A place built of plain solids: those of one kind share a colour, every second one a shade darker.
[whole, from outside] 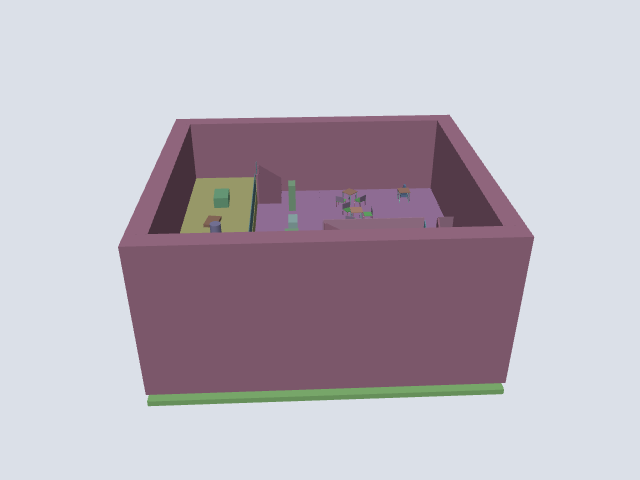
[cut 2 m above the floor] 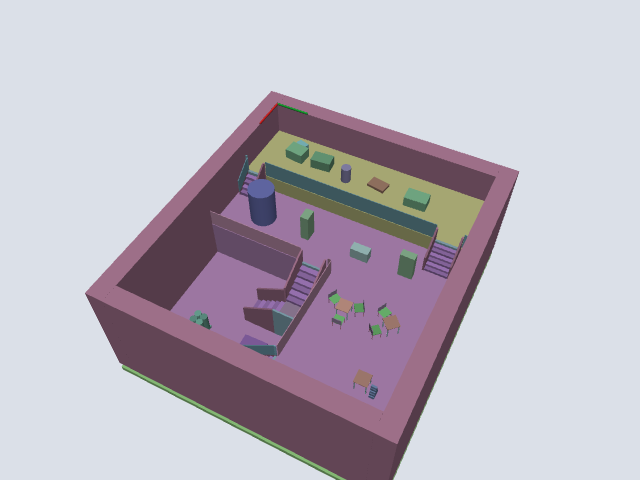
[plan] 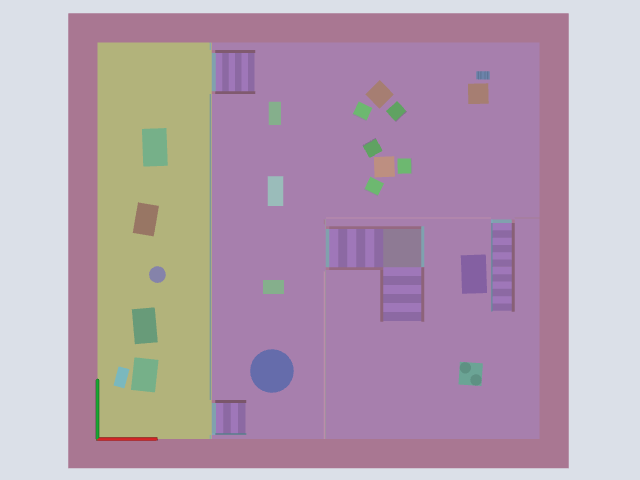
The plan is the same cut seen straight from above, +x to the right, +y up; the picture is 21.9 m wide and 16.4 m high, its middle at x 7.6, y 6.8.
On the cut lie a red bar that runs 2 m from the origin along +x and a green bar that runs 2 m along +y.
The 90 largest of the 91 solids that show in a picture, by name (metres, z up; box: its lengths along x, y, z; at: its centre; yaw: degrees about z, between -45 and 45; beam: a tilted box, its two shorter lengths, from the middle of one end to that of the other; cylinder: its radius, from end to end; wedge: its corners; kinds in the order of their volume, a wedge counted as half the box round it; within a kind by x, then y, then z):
{
 "wall_1": {"box": [1.0, 13.55, 8.08], "at": [-0.5, 6.78, 3.04]},
 "wall_2": {"box": [0.12, 0.1, 2.0], "at": [3.96, 11.83, 3.44]},
 "wall_3": {"wedge": [[4.02, 1.23, 2.43], [4.02, 1.23, 4.55], [4.02, 1.33, 2.43], [4.02, 1.33, 4.55], [5.08, 1.23, 2.43], [5.08, 1.23, 3.68], [5.08, 1.33, 2.43], [5.08, 1.33, 3.68]]},
 "wall_4": {"wedge": [[4.02, 11.78, 2.43], [4.02, 11.78, 4.45], [4.02, 11.88, 2.43], [4.02, 11.88, 4.45], [5.39, 11.78, 2.43], [5.39, 11.78, 3.54], [5.39, 11.88, 2.43], [5.39, 11.88, 3.54]]},
 "wall_5": {"wedge": [[4.02, 13.19, 2.43], [4.02, 13.19, 4.45], [4.02, 13.29, 2.43], [4.02, 13.29, 4.45], [5.39, 13.19, 2.43], [5.39, 13.19, 3.54], [5.39, 13.29, 2.43], [5.39, 13.29, 3.54]]},
 "wall_6": {"box": [17.1, 1.0, 8.08], "at": [7.55, -0.5, 3.04]},
 "wall_7": {"box": [17.1, 1.0, 8.08], "at": [7.55, 14.05, 3.04]},
 "wall_8": {"wedge": [[7.92, 5.77, -0.05], [7.92, 5.77, 3.47], [7.92, 5.87, -0.05], [7.92, 5.87, 3.47], [9.76, 5.77, -0.05], [9.76, 5.77, 2.41], [9.76, 5.87, -0.05], [9.76, 5.87, 2.41]]},
 "wall_9": {"wedge": [[7.92, 7.17, -0.05], [7.92, 7.17, 3.47], [7.92, 7.27, -0.05], [7.92, 7.27, 3.47], [9.76, 7.17, -0.05], [9.76, 7.17, 2.41], [9.76, 7.27, -0.05], [9.76, 7.27, 2.41]]},
 "wall_10": {"wedge": [[9.66, 4.0, -0.05], [9.66, 4.0, 1.15], [9.66, 5.87, -0.05], [9.66, 5.87, 2.24], [9.76, 4.0, -0.05], [9.76, 4.0, 1.15], [9.76, 5.87, -0.05], [9.76, 5.87, 2.24]]},
 "wall_11": {"box": [1.3, 0.1, 2.29], "at": [10.41, 7.22, 1.09]},
 "wall_12": {"wedge": [[11.06, 4.0, -0.05], [11.06, 4.0, 1.15], [11.06, 5.87, -0.05], [11.06, 5.87, 2.24], [11.16, 4.0, -0.05], [11.16, 4.0, 1.15], [11.16, 5.87, -0.05], [11.16, 5.87, 2.24]]},
 "wall_13": {"wedge": [[14.15, 4.35, -0.05], [14.15, 4.35, 1.2], [14.15, 7.38, -0.05], [14.15, 7.38, 3.51], [14.25, 4.35, -0.05], [14.25, 4.35, 1.2], [14.25, 7.38, -0.05], [14.25, 7.38, 3.51]]},
 "wall_14": {"box": [1.0, 13.55, 8.08], "at": [15.6, 6.78, 3.04]},
 "floor_1": {"box": [3.9, 13.55, 3.48], "at": [5.85, 6.78, 0.74]},
 "floor_2": {"box": [7.3, 7.5, 1.0], "at": [11.45, 3.75, -0.5]},
 "floor_3": {"box": [7.3, 6.05, 3.48], "at": [11.45, 10.53, 0.74]},
 "floor_zta_1": {"box": [3.9, 13.55, 4.51], "at": [1.95, 6.78, 1.25]},
 "floor_base_1": {"box": [17.1, 15.55, 0.3], "at": [7.55, 6.78, -1.57]},
 "step_1": {"box": [0.24, 1.31, 0.93], "at": [4.14, 12.54, 2.9]},
 "step_2": {"box": [0.28, 1.04, 0.87], "at": [4.16, 0.71, 2.87]},
 "step_3": {"box": [0.24, 1.31, 0.79], "at": [4.36, 12.54, 2.83]},
 "step_4": {"box": [0.28, 1.04, 0.66], "at": [4.41, 0.71, 2.77]},
 "step_5": {"box": [0.24, 1.31, 0.64], "at": [4.58, 12.54, 2.75]},
 "step_6": {"box": [0.28, 1.04, 0.46], "at": [4.66, 0.71, 2.66]},
 "step_7": {"box": [0.24, 1.31, 0.49], "at": [4.8, 12.54, 2.68]},
 "step_8": {"box": [0.28, 1.04, 0.25], "at": [4.91, 0.71, 2.56]},
 "step_9": {"box": [0.24, 1.31, 0.34], "at": [5.02, 12.54, 2.61]},
 "step_10": {"box": [0.24, 1.31, 0.2], "at": [5.24, 12.54, 2.53]},
 "step_11": {"box": [0.31, 1.3, 2.36], "at": [8.07, 6.52, 1.13]},
 "step_12": {"box": [0.31, 1.3, 2.18], "at": [8.38, 6.52, 1.04]},
 "step_13": {"box": [0.31, 1.3, 2.0], "at": [8.69, 6.52, 0.95]},
 "step_14": {"box": [0.31, 1.3, 1.83], "at": [8.99, 6.52, 0.86]},
 "step_15": {"box": [0.31, 1.3, 1.65], "at": [9.3, 6.52, 0.78]},
 "step_16": {"box": [0.31, 1.3, 1.47], "at": [9.6, 6.52, 0.69]},
 "step_17": {"box": [1.3, 0.31, 0.24], "at": [10.41, 4.19, 0.07]},
 "step_18": {"box": [1.3, 0.31, 0.41], "at": [10.41, 4.49, 0.16]},
 "step_19": {"box": [1.3, 0.31, 0.59], "at": [10.41, 4.8, 0.24]},
 "step_20": {"box": [1.3, 0.31, 0.77], "at": [10.41, 5.11, 0.33]},
 "step_21": {"box": [1.3, 0.31, 0.94], "at": [10.41, 5.41, 0.42]},
 "step_22": {"box": [1.3, 0.31, 1.12], "at": [10.41, 5.72, 0.51]},
 "step_23": {"box": [0.66, 0.25, 0.24], "at": [13.83, 4.51, 0.07]},
 "step_24": {"box": [0.66, 0.25, 0.43], "at": [13.83, 4.76, 0.17]},
 "step_25": {"box": [0.66, 0.25, 0.62], "at": [13.83, 5.01, 0.26]},
 "step_26": {"box": [0.66, 0.25, 0.81], "at": [13.83, 5.26, 0.36]},
 "step_27": {"box": [0.66, 0.25, 1.01], "at": [13.83, 5.51, 0.45]},
 "step_28": {"box": [0.66, 0.25, 1.2], "at": [13.83, 5.76, 0.55]},
 "step_29": {"box": [0.66, 0.25, 1.39], "at": [13.83, 6.01, 0.64]},
 "step_30": {"box": [0.66, 0.25, 1.58], "at": [13.83, 6.26, 0.74]},
 "step_31": {"box": [0.66, 0.25, 1.77], "at": [13.83, 6.51, 0.83]},
 "step_32": {"box": [0.66, 0.25, 1.96], "at": [13.83, 6.76, 0.93]},
 "step_33": {"box": [0.66, 0.25, 2.15], "at": [13.83, 7.01, 1.03]},
 "step_34": {"box": [0.66, 0.25, 2.34], "at": [13.83, 7.26, 1.12]},
 "vat_1": {"cylinder": 0.74, "from": [5.96, 2.32, 2.48], "to": [5.96, 2.32, 4.76]},
 "floor_l1a_1": {"box": [1.3, 1.3, 1.3], "at": [10.41, 6.52, 0.6]},
 "zta_pallet_load_1": {"box": [0.83, 1.12, 0.64], "at": [1.61, 2.19, 3.83], "yaw": -6.2},
 "zta_pallet_load_2": {"box": [0.79, 1.2, 0.63], "at": [1.61, 3.87, 3.82], "yaw": 5.0},
 "zta_pallet_load_3": {"box": [0.84, 1.29, 0.62], "at": [1.96, 9.97, 3.82], "yaw": 2.0},
 "pallet_load_1": {"box": [0.86, 1.32, 1.1], "at": [12.86, 5.63, 0.55], "yaw": 1.9},
 "control_cabinet_1": {"box": [0.72, 0.48, 1.71], "at": [6.01, 5.19, 3.34]},
 "control_cabinet_2": {"box": [0.42, 0.8, 1.67], "at": [6.06, 11.12, 3.32]},
 "floor_hda_1": {"box": [0.15, 1.04, 1.07], "at": [3.97, 0.71, 2.97]},
 "floor_hda_2": {"box": [0.14, 1.31, 1.07], "at": [3.97, 12.54, 2.97]},
 "floor_hda_3": {"box": [0.12, 1.3, 2.53], "at": [7.86, 6.52, 1.22]},
 "floor_hda_4": {"box": [0.66, 0.12, 2.53], "at": [13.83, 7.44, 1.22]},
 "keg_stack_1": {"cylinder": 0.2, "from": [12.54, 2.04, 0.14], "to": [12.54, 2.04, 1.15]},
 "keg_stack_2": {"cylinder": 0.2, "from": [12.57, 2.43, 0.14], "to": [12.57, 2.43, 1.15]},
 "keg_stack_3": {"box": [0.79, 0.78, 0.19], "at": [12.75, 2.23, 0.05], "yaw": -3.7},
 "keg_stack_4": {"cylinder": 0.2, "from": [12.93, 2.02, 0.14], "to": [12.93, 2.02, 1.15]},
 "keg_stack_5": {"cylinder": 0.2, "from": [12.96, 2.41, 0.14], "to": [12.96, 2.41, 1.15]},
 "rail_rim_1": {"box": [0.04, 5.72, 1.05], "at": [7.75, 2.86, 3.01]},
 "rail_rim_2": {"box": [5.65, 0.04, 1.05], "at": [10.62, 7.55, 3.01]},
 "rail_rim_3": {"box": [0.85, 0.04, 1.05], "at": [14.68, 7.55, 3.01]},
 "zta_rail_rim_1": {"box": [0.04, 10.45, 1.05], "at": [3.85, 6.56, 4.03]},
 "pump_skid_1": {"box": [0.53, 1.02, 0.69], "at": [6.08, 8.47, 2.83]},
 "wall_l1ag_1": {"box": [0.1, 1.4, 2.29], "at": [11.11, 6.57, 1.09]},
 "rail_1": {"wedge": [[4.02, 0.14, 3.58], [4.02, 0.14, 4.46], [4.02, 0.19, 3.58], [4.02, 0.19, 4.46], [5.08, 0.14, 2.72], [5.08, 0.14, 3.59], [5.08, 0.19, 2.72], [5.08, 0.19, 3.59]]},
 "rail_2": {"wedge": [[13.45, 4.35, 0.22], [13.45, 4.35, 1.07], [13.45, 7.38, 2.53], [13.45, 7.38, 3.38], [13.5, 4.35, 0.22], [13.5, 4.35, 1.07], [13.5, 7.38, 2.53], [13.5, 7.38, 3.38]]},
 "zta_barrel_1": {"cylinder": 0.28, "from": [2.05, 5.62, 3.51], "to": [2.05, 5.62, 4.48]},
 "zta_pallet_1": {"box": [0.73, 1.06, 0.17], "at": [1.65, 7.5, 3.59], "yaw": -9.8},
 "zta_carton_1": {"box": [0.39, 0.68, 0.4], "at": [0.82, 2.11, 3.71], "yaw": -14.9},
 "top_1": {"box": [0.7, 0.7, 0.038], "at": [9.63, 11.77, 3.19], "yaw": 44.7},
 "top_2": {"box": [0.7, 0.7, 0.038], "at": [9.8, 9.3, 3.19], "yaw": 2.3},
 "top_3": {"box": [0.7, 0.7, 0.038], "at": [13.01, 11.8, 3.19], "yaw": 1.3},
 "chair_seat_1": {"box": [0.52, 0.5, 0.03], "at": [9.05, 11.2, 2.9], "yaw": -25.7},
 "chair_seat_2": {"box": [0.52, 0.5, 0.03], "at": [9.4, 9.94, 2.9], "yaw": 29.7},
 "chair_seat_3": {"box": [0.52, 0.5, 0.03], "at": [9.45, 8.63, 2.9], "yaw": -26.3},
 "chair_seat_4": {"box": [0.52, 0.5, 0.03], "at": [10.21, 11.19, 2.9], "yaw": 42.4},
 "chair_seat_5": {"box": [0.5, 0.52, 0.03], "at": [10.5, 9.33, 2.9], "yaw": 1.0},
 "chair_back_1": {"box": [0.036, 0.52, 0.33], "at": [10.73, 9.33, 3.08], "yaw": 1.0}
}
